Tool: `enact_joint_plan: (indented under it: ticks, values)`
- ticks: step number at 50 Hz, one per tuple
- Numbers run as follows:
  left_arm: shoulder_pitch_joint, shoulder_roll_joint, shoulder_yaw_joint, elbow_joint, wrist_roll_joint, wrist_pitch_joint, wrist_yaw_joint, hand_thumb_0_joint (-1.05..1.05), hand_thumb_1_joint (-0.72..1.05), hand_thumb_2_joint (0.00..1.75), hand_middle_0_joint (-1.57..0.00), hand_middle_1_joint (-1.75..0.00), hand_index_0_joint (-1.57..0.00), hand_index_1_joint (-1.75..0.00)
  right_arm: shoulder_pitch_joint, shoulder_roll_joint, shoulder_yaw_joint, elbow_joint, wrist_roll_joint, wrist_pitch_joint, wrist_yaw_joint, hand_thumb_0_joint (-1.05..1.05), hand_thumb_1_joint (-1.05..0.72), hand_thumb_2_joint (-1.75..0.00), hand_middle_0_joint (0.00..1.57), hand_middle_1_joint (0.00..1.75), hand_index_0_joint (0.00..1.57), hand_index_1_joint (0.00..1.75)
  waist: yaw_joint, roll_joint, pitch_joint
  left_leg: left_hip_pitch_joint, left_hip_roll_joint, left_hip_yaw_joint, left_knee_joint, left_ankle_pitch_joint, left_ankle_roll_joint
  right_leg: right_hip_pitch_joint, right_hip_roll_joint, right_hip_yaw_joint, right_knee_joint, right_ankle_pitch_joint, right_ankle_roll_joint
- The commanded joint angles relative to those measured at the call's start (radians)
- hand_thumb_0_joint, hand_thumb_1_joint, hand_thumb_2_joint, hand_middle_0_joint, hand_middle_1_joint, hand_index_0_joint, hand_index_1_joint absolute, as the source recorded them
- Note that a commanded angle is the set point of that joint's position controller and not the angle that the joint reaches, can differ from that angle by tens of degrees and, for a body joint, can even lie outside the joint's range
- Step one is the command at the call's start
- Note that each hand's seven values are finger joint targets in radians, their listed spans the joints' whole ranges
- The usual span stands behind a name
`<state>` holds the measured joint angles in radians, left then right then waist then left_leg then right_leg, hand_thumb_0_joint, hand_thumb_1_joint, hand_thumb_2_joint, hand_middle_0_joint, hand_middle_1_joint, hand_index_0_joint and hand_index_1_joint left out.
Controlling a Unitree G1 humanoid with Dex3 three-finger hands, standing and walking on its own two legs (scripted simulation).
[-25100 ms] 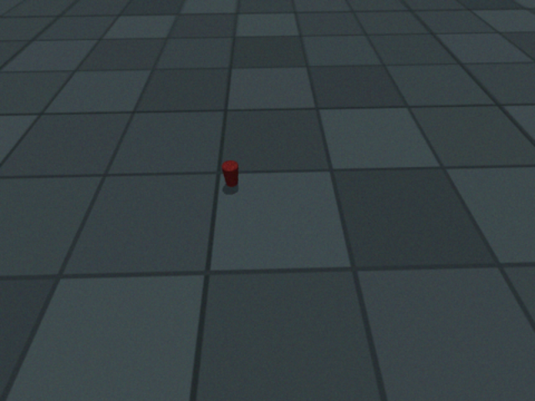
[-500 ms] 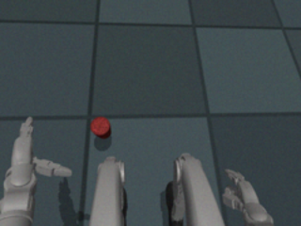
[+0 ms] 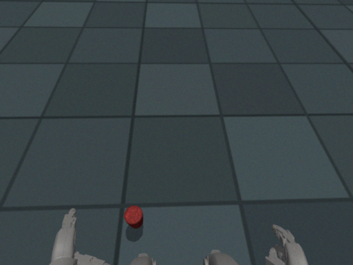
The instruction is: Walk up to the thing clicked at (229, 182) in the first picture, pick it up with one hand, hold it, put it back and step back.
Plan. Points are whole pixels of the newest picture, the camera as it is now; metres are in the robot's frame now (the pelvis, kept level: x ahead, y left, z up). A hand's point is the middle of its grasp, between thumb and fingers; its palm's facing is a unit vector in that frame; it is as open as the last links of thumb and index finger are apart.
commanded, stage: home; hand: left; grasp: from the side
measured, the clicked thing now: (135, 218) +0.42 +0.19 -0.63
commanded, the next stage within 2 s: stand in 1.78 s
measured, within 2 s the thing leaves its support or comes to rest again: neither
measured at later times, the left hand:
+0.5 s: hand (91, 261) +0.17 +0.18 -0.02, palm faces +0.13 -0.95 -0.29, open 17.5 cm
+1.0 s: hand (95, 262) +0.16 +0.17 -0.02, palm faces +0.11 -0.95 -0.28, open 17.5 cm
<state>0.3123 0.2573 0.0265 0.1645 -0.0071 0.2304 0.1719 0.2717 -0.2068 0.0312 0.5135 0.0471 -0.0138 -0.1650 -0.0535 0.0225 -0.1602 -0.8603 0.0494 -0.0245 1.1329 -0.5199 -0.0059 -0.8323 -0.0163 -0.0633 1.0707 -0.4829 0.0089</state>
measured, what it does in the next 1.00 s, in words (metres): stands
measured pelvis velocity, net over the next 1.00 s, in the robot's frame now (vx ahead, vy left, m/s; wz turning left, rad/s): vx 0.00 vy -0.01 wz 0.01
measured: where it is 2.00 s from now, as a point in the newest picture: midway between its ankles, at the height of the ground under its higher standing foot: outside the picture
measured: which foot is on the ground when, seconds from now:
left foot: down 0.00-1.00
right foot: down 0.00-1.00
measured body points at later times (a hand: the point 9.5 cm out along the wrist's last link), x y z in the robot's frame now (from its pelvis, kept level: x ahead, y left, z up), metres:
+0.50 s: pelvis +0.00 +0.00 +0.03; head +0.01 +0.00 +0.48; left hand +0.16 +0.23 +0.00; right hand +0.18 -0.24 -0.03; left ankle +0.02 +0.12 -0.66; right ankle +0.02 -0.13 -0.66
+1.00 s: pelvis +0.00 -0.01 +0.03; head +0.01 -0.01 +0.48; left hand +0.15 +0.22 +0.00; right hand +0.16 -0.25 -0.04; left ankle +0.02 +0.12 -0.66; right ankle +0.02 -0.13 -0.66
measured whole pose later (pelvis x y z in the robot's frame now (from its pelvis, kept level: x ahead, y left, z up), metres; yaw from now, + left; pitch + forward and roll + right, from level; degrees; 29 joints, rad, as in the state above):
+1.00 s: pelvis +0.00 -0.01 +0.03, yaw +1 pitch +6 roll -2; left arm 0.46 0.21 -0.01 0.02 0.00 0.25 0.13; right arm 0.28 -0.21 0.03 0.52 0.02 -0.14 -0.18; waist -0.02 0.03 -0.10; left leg -0.60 0.05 -0.02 0.94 -0.44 -0.02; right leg -0.58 -0.01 -0.06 0.90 -0.41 0.00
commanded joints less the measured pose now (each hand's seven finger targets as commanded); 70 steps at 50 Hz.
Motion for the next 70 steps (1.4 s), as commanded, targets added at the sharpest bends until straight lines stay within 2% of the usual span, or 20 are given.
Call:
enact_joint_plan:
  ticks: [1, 2, 4, 6, 8, 12, 15, 17, 24, 28, 33, 36, 49, 54, 57, 59, 63, 64, 69, 70]
  values:
    - [0.031, 0.110, 0.033, -0.312, -0.001, -0.013, 0.027, 0.00, -0.58, 0.04, -0.05, -0.05, -0.05, -0.05, -0.043, -0.118, -0.052, -0.164, -0.012, -0.072, -0.034, 0.00, -0.90, -0.90, 0.20, 0.30, 0.20, 0.30, 0.025, 0.064, -0.138, 0.225, -0.031, 0.006, -0.261, 0.207, 0.013, 0.217, 0.030, -0.007, -0.227, 0.183, -0.020]
    - [0.045, 0.111, 0.034, -0.343, 0.001, -0.012, 0.028, 0.00, -0.58, 0.04, -0.05, -0.05, -0.05, -0.05, -0.042, -0.117, -0.052, -0.175, -0.016, -0.076, -0.036, 0.00, -0.90, -0.90, 0.20, 0.30, 0.20, 0.30, 0.022, 0.055, -0.141, 0.242, -0.030, 0.005, -0.275, 0.216, 0.011, 0.232, 0.033, -0.012, -0.233, 0.191, -0.020]
    - [0.103, 0.061, -0.010, -0.329, 0.000, -0.002, 0.021, 0.00, -0.59, 0.03, -0.05, -0.05, -0.05, -0.05, -0.054, -0.118, -0.047, -0.190, -0.016, -0.089, -0.035, 0.00, -0.90, -0.90, 0.20, 0.30, 0.20, 0.30, 0.013, 0.036, -0.050, 0.237, -0.021, -0.015, -0.316, 0.174, 0.008, 0.217, 0.038, -0.024, -0.247, 0.156, -0.020]
    - [0.170, 0.030, -0.023, -0.294, 0.000, 0.003, 0.013, 0.00, -0.61, 0.02, -0.04, -0.04, -0.04, -0.04, -0.045, -0.115, -0.045, -0.183, -0.018, -0.099, -0.034, 0.00, -0.90, -0.90, 0.20, 0.30, 0.20, 0.30, 0.024, 0.022, -0.010, 0.246, -0.019, -0.019, -0.337, 0.181, 0.006, 0.213, 0.042, -0.028, -0.258, 0.151, -0.021]
    - [0.133, 0.071, 0.013, -0.399, 0.002, -0.007, 0.010, 0.00, -0.57, 0.04, -0.05, -0.05, -0.05, -0.05, -0.043, -0.119, -0.050, -0.195, -0.023, -0.108, -0.033, 0.00, -0.90, -0.90, 0.20, 0.30, 0.20, 0.30, 0.027, 0.033, -0.048, 0.264, -0.020, -0.018, -0.341, 0.214, 0.004, 0.262, 0.038, -0.025, -0.270, 0.181, -0.019]
    - [0.148, 0.036, -0.008, -0.334, 0.006, -0.007, -0.006, 0.00, -0.60, 0.03, -0.04, -0.05, -0.04, -0.05, -0.047, -0.114, -0.047, -0.188, -0.029, -0.127, -0.028, 0.00, -0.90, -0.90, 0.20, 0.30, 0.20, 0.30, 0.010, 0.010, 0.006, 0.268, -0.025, -0.007, -0.348, 0.208, 0.007, 0.255, 0.041, -0.024, -0.287, 0.171, -0.018]
    - [0.100, 0.066, 0.020, -0.366, 0.009, -0.016, -0.009, 0.00, -0.56, 0.05, -0.05, -0.05, -0.05, -0.05, -0.043, -0.119, -0.054, -0.189, -0.035, -0.140, -0.029, 0.00, -0.90, -0.90, 0.20, 0.30, 0.20, 0.30, 0.017, 0.008, -0.030, 0.280, -0.038, 0.015, -0.331, 0.227, 0.011, 0.291, 0.032, -0.009, -0.302, 0.193, -0.015]
    - [0.091, 0.046, -0.002, -0.367, 0.008, -0.015, -0.014, 0.00, -0.56, 0.05, -0.05, -0.05, -0.05, -0.05, -0.051, -0.120, -0.052, -0.188, -0.036, -0.148, -0.028, 0.00, -0.90, -0.90, 0.20, 0.30, 0.20, 0.30, 0.013, 0.020, -0.025, 0.298, -0.041, 0.019, -0.336, 0.229, 0.010, 0.288, 0.031, -0.005, -0.308, 0.197, -0.015]
    - [0.111, 0.052, 0.018, -0.350, 0.008, -0.017, -0.012, 0.00, -0.58, 0.04, -0.05, -0.05, -0.05, -0.05, -0.062, -0.117, -0.048, -0.177, -0.037, -0.160, -0.028, 0.00, -0.90, -0.90, 0.20, 0.30, 0.20, 0.30, 0.026, 0.022, -0.037, 0.303, -0.042, 0.017, -0.352, 0.199, 0.010, 0.311, 0.030, -0.005, -0.324, 0.170, -0.016]
    - [0.113, 0.045, 0.014, -0.331, 0.007, -0.021, -0.015, 0.00, -0.57, 0.04, -0.05, -0.05, -0.05, -0.05, -0.073, -0.117, -0.046, -0.177, -0.036, -0.163, -0.023, 0.00, -0.90, -0.90, 0.20, 0.30, 0.20, 0.30, 0.031, 0.027, 0.006, 0.277, -0.041, 0.010, -0.373, 0.144, 0.010, 0.297, 0.033, -0.013, -0.333, 0.123, -0.018]
    - [0.126, 0.052, 0.019, -0.333, 0.008, -0.026, -0.019, 0.00, -0.59, 0.03, -0.05, -0.05, -0.04, -0.05, -0.060, -0.119, -0.052, -0.173, -0.038, -0.170, -0.025, 0.00, -0.90, -0.90, 0.20, 0.30, 0.20, 0.30, 0.027, 0.012, -0.047, 0.305, -0.045, 0.022, -0.342, 0.216, 0.012, 0.314, 0.030, -0.002, -0.334, 0.188, -0.013]
    - [0.106, 0.050, 0.017, -0.329, 0.007, -0.033, -0.021, 0.00, -0.55, 0.05, -0.05, -0.06, -0.05, -0.06, -0.073, -0.116, -0.049, -0.173, -0.038, -0.173, -0.026, 0.00, -0.90, -0.90, 0.20, 0.30, 0.20, 0.30, 0.024, -0.032, -0.011, 0.287, -0.049, 0.032, -0.336, 0.169, 0.020, 0.305, 0.019, 0.012, -0.363, 0.153, -0.005]
    - [0.094, 0.045, 0.013, -0.331, 0.006, -0.034, -0.025, 0.00, -0.56, 0.05, -0.05, -0.05, -0.05, -0.05, -0.073, -0.119, -0.050, -0.154, -0.037, -0.185, -0.026, 0.00, -0.90, -0.90, 0.20, 0.30, 0.20, 0.30, 0.032, 0.019, 0.001, 0.291, -0.040, 0.015, -0.375, 0.142, 0.013, 0.299, 0.030, -0.005, -0.340, 0.120, -0.018]
    - [0.111, 0.050, 0.017, -0.337, 0.008, -0.035, -0.028, 0.00, -0.58, 0.04, -0.05, -0.05, -0.05, -0.05, -0.066, -0.117, -0.052, -0.154, -0.039, -0.188, -0.028, 0.00, -0.90, -0.90, 0.20, 0.30, 0.20, 0.30, 0.029, 0.006, -0.030, 0.307, -0.043, 0.024, -0.355, 0.197, 0.014, 0.314, 0.027, 0.000, -0.343, 0.172, -0.014]
    - [0.090, 0.040, 0.007, -0.324, 0.006, -0.034, -0.028, 0.00, -0.57, 0.04, -0.05, -0.05, -0.05, -0.05, -0.074, -0.116, -0.049, -0.153, -0.037, -0.190, -0.024, 0.00, -0.90, -0.90, 0.20, 0.30, 0.20, 0.30, 0.029, 0.014, 0.013, 0.287, -0.044, 0.021, -0.368, 0.149, 0.014, 0.295, 0.027, -0.003, -0.349, 0.128, -0.016]
    - [0.106, 0.051, 0.024, -0.323, 0.008, -0.036, -0.027, 0.00, -0.56, 0.05, -0.05, -0.06, -0.05, -0.06, -0.072, -0.117, -0.051, -0.156, -0.038, -0.191, -0.027, 0.00, -0.90, -0.90, 0.20, 0.30, 0.20, 0.30, 0.036, 0.003, -0.003, 0.292, -0.043, 0.021, -0.371, 0.130, 0.015, 0.299, 0.028, -0.002, -0.352, 0.108, -0.015]
    - [0.110, 0.046, 0.016, -0.337, 0.009, -0.034, -0.029, 0.00, -0.56, 0.05, -0.05, -0.06, -0.05, -0.06, -0.059, -0.118, -0.054, -0.152, -0.042, -0.194, -0.033, 0.00, -0.90, -0.90, 0.20, 0.30, 0.20, 0.30, 0.025, -0.008, -0.047, 0.315, -0.044, 0.022, -0.341, 0.229, 0.015, 0.324, 0.028, -0.001, -0.337, 0.203, -0.012]
    - [0.120, 0.055, 0.030, -0.320, 0.007, -0.032, -0.027, 0.00, -0.57, 0.04, -0.05, -0.05, -0.05, -0.05, -0.065, -0.117, -0.052, -0.153, -0.040, -0.193, -0.030, 0.00, -0.90, -0.90, 0.20, 0.30, 0.20, 0.30, 0.034, -0.006, -0.021, 0.300, -0.044, 0.025, -0.347, 0.219, 0.015, 0.318, 0.027, -0.001, -0.340, 0.195, -0.013]
    - [0.096, 0.038, 0.007, -0.333, 0.008, -0.039, -0.029, 0.00, -0.56, 0.05, -0.05, -0.06, -0.05, -0.06, -0.068, -0.115, -0.050, -0.149, -0.040, -0.193, -0.030, 0.00, -0.90, -0.90, 0.20, 0.30, 0.20, 0.30, 0.031, 0.019, -0.009, 0.305, -0.041, 0.020, -0.364, 0.177, 0.011, 0.302, 0.030, -0.004, -0.340, 0.151, -0.017]
    - [0.096, 0.055, 0.030, -0.331, 0.008, -0.038, -0.027, 0.00, -0.58, 0.04, -0.05, -0.05, -0.05, -0.05, -0.066, -0.116, -0.052, -0.155, -0.040, -0.193, -0.031, 0.00, -0.90, -0.90, 0.20, 0.30, 0.20, 0.30, 0.032, 0.005, -0.011, 0.294, -0.042, 0.021, -0.360, 0.170, 0.013, 0.306, 0.028, -0.003, -0.346, 0.145, -0.015]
